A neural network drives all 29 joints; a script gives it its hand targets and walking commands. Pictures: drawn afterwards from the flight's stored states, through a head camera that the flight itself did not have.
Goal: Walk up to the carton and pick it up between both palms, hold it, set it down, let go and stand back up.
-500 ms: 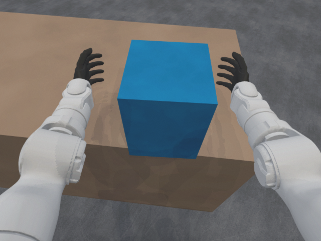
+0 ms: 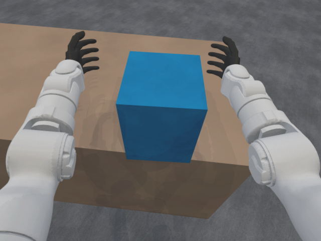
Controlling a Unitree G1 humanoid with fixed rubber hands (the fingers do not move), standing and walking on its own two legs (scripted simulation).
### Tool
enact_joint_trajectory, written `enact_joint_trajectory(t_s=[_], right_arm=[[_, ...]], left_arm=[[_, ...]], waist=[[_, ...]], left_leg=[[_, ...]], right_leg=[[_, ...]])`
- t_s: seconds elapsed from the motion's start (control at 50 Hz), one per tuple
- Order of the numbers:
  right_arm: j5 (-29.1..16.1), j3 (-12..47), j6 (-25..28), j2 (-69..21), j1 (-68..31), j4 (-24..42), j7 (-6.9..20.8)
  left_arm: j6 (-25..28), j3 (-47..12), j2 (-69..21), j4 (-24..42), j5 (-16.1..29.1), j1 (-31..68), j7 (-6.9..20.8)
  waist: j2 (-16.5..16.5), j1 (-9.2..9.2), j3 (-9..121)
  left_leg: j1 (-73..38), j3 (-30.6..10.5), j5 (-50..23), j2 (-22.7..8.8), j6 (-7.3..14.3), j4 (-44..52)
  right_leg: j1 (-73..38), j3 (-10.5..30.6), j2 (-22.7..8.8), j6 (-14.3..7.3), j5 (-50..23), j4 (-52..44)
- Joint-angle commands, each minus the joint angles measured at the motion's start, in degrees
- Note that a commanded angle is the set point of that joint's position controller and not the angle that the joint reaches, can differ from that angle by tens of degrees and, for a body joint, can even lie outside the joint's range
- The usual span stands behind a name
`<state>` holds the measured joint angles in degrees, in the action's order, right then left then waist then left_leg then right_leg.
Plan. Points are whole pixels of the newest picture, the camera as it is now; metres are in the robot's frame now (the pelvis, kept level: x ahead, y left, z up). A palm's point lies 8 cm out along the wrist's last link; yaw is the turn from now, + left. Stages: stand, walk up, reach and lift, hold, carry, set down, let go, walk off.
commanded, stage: set down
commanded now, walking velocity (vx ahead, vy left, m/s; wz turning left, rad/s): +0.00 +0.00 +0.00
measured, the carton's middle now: (161, 109) +0.47 +0.01 +0.04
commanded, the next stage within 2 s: none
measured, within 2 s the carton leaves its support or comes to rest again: neither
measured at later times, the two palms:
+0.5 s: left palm (76, 84) +0.43 +0.21 +0.17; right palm (232, 90) +0.42 -0.16 +0.16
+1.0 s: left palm (79, 131) +0.36 +0.21 +0.08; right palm (233, 132) +0.35 -0.16 +0.09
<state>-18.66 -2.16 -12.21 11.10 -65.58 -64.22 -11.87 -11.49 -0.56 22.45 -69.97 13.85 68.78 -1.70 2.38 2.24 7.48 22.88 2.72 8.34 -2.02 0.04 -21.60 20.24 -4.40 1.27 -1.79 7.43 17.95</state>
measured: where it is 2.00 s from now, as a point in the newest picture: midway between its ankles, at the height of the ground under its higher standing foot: outside the picture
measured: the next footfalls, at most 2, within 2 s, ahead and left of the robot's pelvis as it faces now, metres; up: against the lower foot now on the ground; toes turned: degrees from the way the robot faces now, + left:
none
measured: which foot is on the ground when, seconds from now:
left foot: down 0.00-1.00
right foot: down 0.00-1.00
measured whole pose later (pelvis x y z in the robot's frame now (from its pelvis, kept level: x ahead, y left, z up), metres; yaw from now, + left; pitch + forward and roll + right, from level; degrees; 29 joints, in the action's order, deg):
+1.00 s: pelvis +0.01 +0.01 +0.00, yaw -1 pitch -2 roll -1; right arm -13.0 -0.9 -10.4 5.4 -19.9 -22.2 -12.0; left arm -18.8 6.8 12.0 -20.3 5.2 21.9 0.1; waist 2.4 -0.2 -1.3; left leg 8.0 3.6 11.1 -1.4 0.4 -20.8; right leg 6.5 -2.0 1.2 -1.1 10.1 18.2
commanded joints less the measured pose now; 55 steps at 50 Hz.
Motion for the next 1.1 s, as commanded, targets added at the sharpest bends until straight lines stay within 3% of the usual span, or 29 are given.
enact_joint_trajectory(t_s=[0.0, 0.08, 0.1, 0.2, 0.22, 0.28, 0.32, 0.36, 0.4, 0.42, 0.46, 0.52, 0.6, 0.62, 0.66, 0.68, 0.74, 0.8, 0.82, 0.86, 0.96, 1.04, 1.08], right_arm=[[0.24, -2.3, 0.58, 11.58, -27.27, 11.0, -0.65], [-3.14, 0.64, -2.0, 9.81, -26.78, 7.55, -0.21], [-3.85, 1.85, -2.5, 10.1, -26.34, 8.51, -0.02], [-3.35, 2.07, -2.41, 8.8, -23.33, 12.4, -0.37], [-3.94, 2.76, -2.44, 8.13, -21.61, 12.92, -0.61], [-3.4, 3.06, -2.11, 7.3, -18.3, 12.74, -0.99], [-3.65, 3.61, -1.57, 7.35, -15.54, 15.58, -1.16], [-3.69, 4.04, -1.5, 5.59, -11.77, 18.47, -1.73], [-3.02, 3.61, -0.94, 5.36, -8.89, 22.94, -2.51], [-1.98, 2.94, -0.79, 4.64, -7.04, 23.81, -2.94], [-1.65, 2.39, -1.05, 4.08, -4.08, 25.79, -3.59], [-0.86, 2.64, -0.38, 2.82, 0.49, 32.72, -4.13], [1.07, 1.25, 0.74, 1.21, 7.23, 40.57, -3.84], [2.13, 0.25, 0.86, 1.15, 8.21, 40.7, -3.54], [4.09, -0.12, 1.02, 0.78, 9.97, 42.96, -2.91], [4.68, -0.91, 1.19, 0.52, 11.08, 43.47, -2.62], [5.15, -0.33, 1.46, -0.96, 15.73, 45.27, -1.66], [5.73, -1.37, 1.66, -0.38, 19.86, 46.97, -0.96], [6.35, -1.01, 1.61, -0.62, 20.93, 46.27, -0.65], [6.58, -0.97, 2.42, -0.03, 23.86, 47.84, -0.6], [5.47, 0.07, 4.31, -1.15, 33.02, 51.78, 0.05], [5.22, 2.26, 5.58, -0.41, 41.29, 55.22, 0.34], [6.44, 1.31, 6.32, -0.51, 46.4, 60.7, 0.4]], left_arm=[[-0.5, -0.23, 5.76, 14.08, 0.7, 27.37, -0.41], [-3.59, -0.76, 5.71, 11.99, 1.16, 26.61, -0.21], [-3.91, -0.12, 5.97, 11.52, 1.41, 25.11, -0.13], [-3.22, 1.57, 6.37, 13.32, 0.63, 20.35, 0.53], [-3.29, 2.21, 6.45, 13.71, 0.43, 18.78, 0.96], [-3.41, 3.82, 7.13, 16.2, -1.48, 17.1, 1.72], [-3.98, 5.68, 6.37, 20.03, -2.79, 13.31, 2.05], [-4.77, 7.96, 5.7, 24.18, -5.08, 9.67, 2.22], [-5.33, 9.79, 5.93, 29.12, -6.42, 5.75, 2.81], [-5.74, 9.78, 5.47, 29.85, -7.18, 4.11, 3.22], [-6.74, 9.36, 4.2, 32.48, -6.97, 1.61, 3.76], [-6.92, 9.93, 2.96, 37.93, -7.3, -2.65, 3.95], [-6.28, 10.13, 2.23, 47.11, -7.73, -7.8, 3.73], [-6.07, 10.05, 1.91, 48.62, -7.98, -9.07, 3.43], [-5.85, 9.61, 0.97, 48.47, -6.91, -9.81, 3.14], [-6.02, 8.36, -0.3, 48.41, -6.78, -11.52, 2.95], [-5.42, 7.38, -1.85, 51.01, -5.5, -14.68, 1.97], [-5.35, 7.83, -2.77, 52.94, -7.03, -19.5, 1.45], [-5.76, 7.99, -2.8, 52.22, -7.33, -21.57, 1.52], [-5.94, 8.78, -3.43, 53.36, -8.14, -24.88, 1.52], [-4.99, 9.23, -4.89, 62.27, -9.13, -34.11, 1.72], [-5.42, 9.15, -5.8, 66.68, -9.64, -42.19, 2.66], [-5.28, 8.42, -5.9, 70.24, -8.81, -47.09, 3.26]], waist=[[-9.88, 1.33, 32.15], [-9.28, 0.55, 25.26], [-7.25, -0.19, 23.48], [-5.38, 0.17, 28.85], [-4.62, -0.67, 27.5], [-3.83, -0.77, 24.26], [-3.97, -1.11, 23.24], [-4.58, -2.23, 22.65], [-5.05, -2.21, 20.97], [-4.74, -1.2, 20.88], [-4.35, -0.55, 17.52], [-3.13, -0.4, 16.2], [-5.22, -1.11, 15.85], [-5.51, -0.17, 15.03], [-4.62, -0.77, 13.36], [-5.92, -0.32, 12.08], [-5.21, -1.29, 13.91], [-6.55, -1.64, 11.74], [-4.16, -1.7, 9.16], [-2.92, -2.15, 9.45], [-5.73, -3.25, 8.89], [-5.02, -2.68, 7.07], [-4.14, -2.2, 4.57]], left_leg=[[-23.27, -1.67, -18.8, 1.77, -3.88, -3.36], [-19.42, -2.03, -13.52, 1.43, -2.6, -1.47], [-17.78, -2.42, -12.66, 1.29, -2.15, -1.25], [-19.61, -2.32, -14.95, 1.67, -1.6, -1.33], [-19.26, -2.5, -16.06, 1.7, -1.48, -1.21], [-19.01, -2.03, -16.61, 2.31, -1.53, -0.61], [-22.11, -1.68, -21.05, 2.34, -1.95, -0.84], [-22.48, -1.03, -20.73, 2.88, -1.55, -1.26], [-20.92, -0.41, -19.84, 3.28, -0.96, -0.36], [-21.69, -0.24, -19.3, 3.55, -1.04, -0.69], [-22.51, -0.7, -18.0, 3.2, -1.45, -0.72], [-23.23, -0.31, -16.55, 3.51, -1.54, -1.35], [-22.92, -0.04, -15.01, 3.56, -1.35, -0.87], [-23.4, 0.14, -13.83, 3.1, -1.55, -0.99], [-21.22, 0.34, -8.2, 3.08, -0.68, 0.26], [-21.0, -0.27, -8.53, 2.44, -0.97, 0.71], [-22.12, -0.29, -7.04, 2.24, -0.89, 1.07], [-22.89, -0.36, -7.91, 2.52, -1.35, 0.98], [-22.92, -0.38, -7.75, 2.1, -1.3, 1.12], [-23.36, -0.36, -9.57, 2.32, -0.85, 1.29], [-26.08, 0.01, -18.92, 2.84, -2.18, -0.18], [-29.6, -0.56, -22.78, 2.62, -2.74, -0.02], [-29.23, -0.42, -23.19, 2.7, -3.46, 0.0]], right_leg=[[-6.07, 0.43, 2.35, 1.25, -12.95, 0.38], [-6.18, 1.06, 1.26, 1.79, -9.23, -0.01], [-7.23, 1.52, 1.36, 2.18, -9.09, 0.49], [-11.15, 1.89, 1.18, 2.45, -12.8, 0.7], [-13.12, 1.99, 0.73, 2.26, -15.05, 0.22], [-14.27, 2.34, 1.05, 2.61, -16.23, 0.45], [-15.04, 2.49, 1.24, 3.26, -18.16, 0.14], [-17.6, 2.79, 1.09, 3.11, -19.54, -0.08], [-20.29, 3.23, 1.03, 3.5, -20.03, -0.33], [-20.59, 3.0, 1.29, 3.83, -19.82, -0.01], [-18.39, 2.83, 1.6, 3.92, -15.55, -0.68], [-18.14, 2.68, 1.57, 4.23, -15.19, -0.62], [-18.06, 2.24, 1.63, 3.54, -10.81, -0.65], [-16.49, 2.09, 1.73, 3.44, -7.99, -0.6], [-15.41, 2.5, 0.95, 3.37, -1.38, -1.78], [-13.41, 2.7, 0.97, 2.84, -1.63, -1.72], [-13.1, 2.49, 0.97, 2.33, 1.3, -1.96], [-13.15, 3.07, 1.05, 2.0, 2.54, -2.46], [-12.82, 2.86, 1.26, 2.17, 2.83, -2.56], [-13.43, 3.08, 1.36, 2.41, 1.01, -2.24], [-15.82, 3.98, 1.28, 2.5, -8.04, -1.27], [-16.03, 3.99, 1.39, 2.41, -11.52, -2.07], [-16.32, 3.77, 1.68, 1.98, -12.38, -2.99]])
